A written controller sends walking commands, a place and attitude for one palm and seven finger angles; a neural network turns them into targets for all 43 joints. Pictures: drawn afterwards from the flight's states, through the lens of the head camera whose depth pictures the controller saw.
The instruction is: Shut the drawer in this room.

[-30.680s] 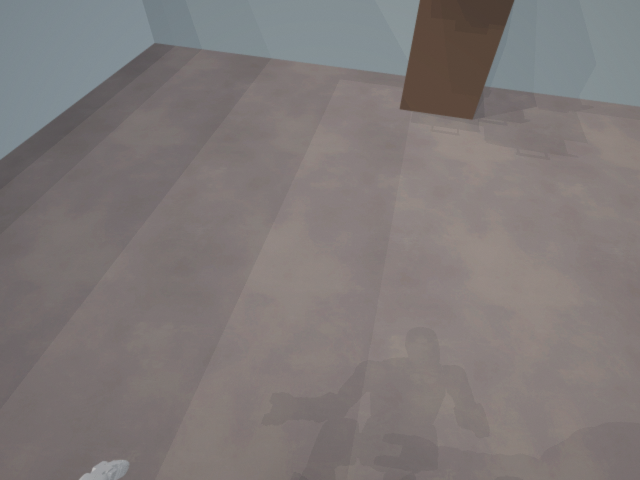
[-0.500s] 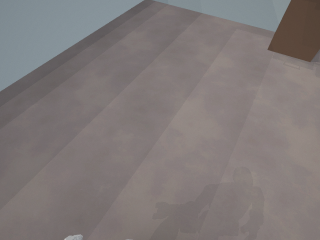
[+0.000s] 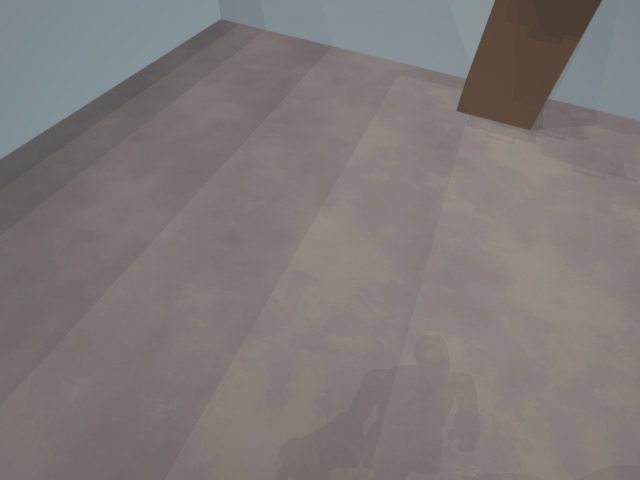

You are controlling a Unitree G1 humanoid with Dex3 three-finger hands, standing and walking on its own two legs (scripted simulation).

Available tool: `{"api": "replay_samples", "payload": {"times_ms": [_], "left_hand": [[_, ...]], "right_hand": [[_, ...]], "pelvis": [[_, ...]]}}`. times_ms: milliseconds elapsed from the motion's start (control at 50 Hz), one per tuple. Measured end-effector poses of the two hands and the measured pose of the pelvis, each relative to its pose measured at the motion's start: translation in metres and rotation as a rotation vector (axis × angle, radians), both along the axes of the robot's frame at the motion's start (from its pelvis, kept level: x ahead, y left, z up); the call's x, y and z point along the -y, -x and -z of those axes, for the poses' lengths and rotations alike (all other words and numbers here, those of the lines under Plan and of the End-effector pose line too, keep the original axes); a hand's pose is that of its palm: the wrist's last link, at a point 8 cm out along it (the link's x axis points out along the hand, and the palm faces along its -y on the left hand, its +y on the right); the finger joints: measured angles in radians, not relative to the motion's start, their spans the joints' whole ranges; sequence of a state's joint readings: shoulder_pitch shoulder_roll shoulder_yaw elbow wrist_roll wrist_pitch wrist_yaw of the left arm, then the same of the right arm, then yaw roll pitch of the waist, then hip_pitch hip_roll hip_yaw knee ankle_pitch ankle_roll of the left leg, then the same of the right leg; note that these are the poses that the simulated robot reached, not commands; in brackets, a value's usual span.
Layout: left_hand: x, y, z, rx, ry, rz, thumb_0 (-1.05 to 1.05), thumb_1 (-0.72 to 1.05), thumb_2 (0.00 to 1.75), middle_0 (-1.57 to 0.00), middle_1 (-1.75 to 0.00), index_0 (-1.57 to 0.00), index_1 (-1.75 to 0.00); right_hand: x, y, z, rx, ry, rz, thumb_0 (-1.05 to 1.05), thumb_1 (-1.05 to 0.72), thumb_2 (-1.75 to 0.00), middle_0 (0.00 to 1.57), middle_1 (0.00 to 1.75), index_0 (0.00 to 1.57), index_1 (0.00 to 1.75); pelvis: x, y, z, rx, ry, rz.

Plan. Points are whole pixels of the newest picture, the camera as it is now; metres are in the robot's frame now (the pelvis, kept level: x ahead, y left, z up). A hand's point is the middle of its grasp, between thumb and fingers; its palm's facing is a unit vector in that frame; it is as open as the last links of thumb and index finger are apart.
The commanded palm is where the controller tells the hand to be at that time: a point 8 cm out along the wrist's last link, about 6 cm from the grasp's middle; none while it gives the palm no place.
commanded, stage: turn or walk to find it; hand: left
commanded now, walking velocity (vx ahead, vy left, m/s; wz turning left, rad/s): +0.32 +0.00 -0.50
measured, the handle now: out of the picture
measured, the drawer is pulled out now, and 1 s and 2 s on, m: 0.17 0.17 0.17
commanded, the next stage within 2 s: none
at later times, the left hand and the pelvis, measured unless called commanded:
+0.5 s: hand (295, 379) +0.30 +0.06 -0.17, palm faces -0.27 -0.94 -0.22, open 7.4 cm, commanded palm none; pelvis +0.13 -0.09 -0.02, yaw -15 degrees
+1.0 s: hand (283, 369) +0.32 +0.09 -0.19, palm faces -0.23 -0.96 -0.13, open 7.4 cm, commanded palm none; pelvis +0.32 -0.09 +0.00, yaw -20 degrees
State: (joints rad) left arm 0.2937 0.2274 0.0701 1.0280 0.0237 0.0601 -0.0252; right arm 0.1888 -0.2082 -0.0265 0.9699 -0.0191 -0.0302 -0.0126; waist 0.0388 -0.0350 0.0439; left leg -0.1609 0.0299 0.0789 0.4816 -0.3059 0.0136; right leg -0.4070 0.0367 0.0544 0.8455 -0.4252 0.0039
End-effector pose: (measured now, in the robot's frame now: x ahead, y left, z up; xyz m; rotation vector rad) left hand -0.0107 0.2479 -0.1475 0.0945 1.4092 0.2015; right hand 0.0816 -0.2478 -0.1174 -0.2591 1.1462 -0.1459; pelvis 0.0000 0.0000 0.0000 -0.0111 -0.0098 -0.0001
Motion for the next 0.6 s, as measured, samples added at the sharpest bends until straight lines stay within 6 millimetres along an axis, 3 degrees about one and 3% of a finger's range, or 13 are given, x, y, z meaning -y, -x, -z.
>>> {"api": "replay_samples", "payload": {"times_ms": [120,200,280,380,420,460,540,600], "left_hand": [[-0.01,-0.063,-0.012,0.079,-0.014,0.088,0.01,0.91,0.9,-0.2,-0.3,-0.2,-0.3],[0.001,-0.121,-0.013,0.119,-0.025,0.173,0.0,0.91,0.9,-0.2,-0.3,-0.19,-0.3],[0.032,-0.191,-0.013,0.163,-0.021,0.282,0.01,0.91,0.9,-0.2,-0.3,-0.19,-0.3],[0.092,-0.284,-0.005,0.285,-0.018,0.407,0.0,0.91,0.9,-0.2,-0.3,-0.19,-0.3],[0.112,-0.306,-0.002,0.336,-0.018,0.42,0.0,0.91,0.9,-0.2,-0.3,-0.19,-0.3],[0.126,-0.313,-0.004,0.337,-0.011,0.421,0.0,0.91,0.9,-0.2,-0.3,-0.19,-0.3],[0.144,-0.31,-0.01,0.272,0.0,0.427,0.0,0.91,0.9,-0.2,-0.3,-0.2,-0.3],[0.145,-0.31,-0.015,0.233,-0.012,0.406,-0.01,0.93,0.9,-0.21,-0.3,-0.2,-0.3]], "right_hand": [[-0.007,0.043,0.001,-0.09,-0.03,0.114,0.0,-0.9,-0.9,0.2,0.3,0.2,0.3],[-0.005,0.076,0.008,-0.176,-0.052,0.216,0.0,-0.9,-0.9,0.2,0.3,0.2,0.3],[0.0,0.107,0.018,-0.283,-0.081,0.322,0.0,-0.91,-0.9,0.2,0.3,0.2,0.3],[0.017,0.128,0.037,-0.421,-0.129,0.427,0.01,-0.91,-0.9,0.2,0.3,0.2,0.3],[0.03,0.122,0.044,-0.445,-0.139,0.449,0.01,-0.91,-0.9,0.2,0.3,0.2,0.3],[0.046,0.1,0.044,-0.413,-0.131,0.455,0.01,-0.91,-0.9,0.2,0.3,0.2,0.3],[0.078,0.031,0.036,-0.253,-0.105,0.429,0.01,-0.91,-0.9,0.2,0.3,0.2,0.3],[0.094,-0.022,0.026,-0.131,-0.094,0.412,0.01,-0.91,-0.9,0.2,0.29,0.2,0.3]], "pelvis": [[0.001,-0.022,-0.007,0.001,0.011,0.067],[0.01,-0.041,-0.004,0.0,0.0,0.122],[0.027,-0.064,0.002,-0.002,-0.01,0.175],[0.063,-0.102,0.023,0.0,-0.021,0.224],[0.076,-0.112,0.029,0.011,-0.02,0.24],[0.084,-0.121,0.025,0.024,-0.018,0.247],[0.096,-0.141,0.011,0.026,-0.015,0.277],[0.104,-0.159,0.004,0.018,-0.011,0.294]]}}
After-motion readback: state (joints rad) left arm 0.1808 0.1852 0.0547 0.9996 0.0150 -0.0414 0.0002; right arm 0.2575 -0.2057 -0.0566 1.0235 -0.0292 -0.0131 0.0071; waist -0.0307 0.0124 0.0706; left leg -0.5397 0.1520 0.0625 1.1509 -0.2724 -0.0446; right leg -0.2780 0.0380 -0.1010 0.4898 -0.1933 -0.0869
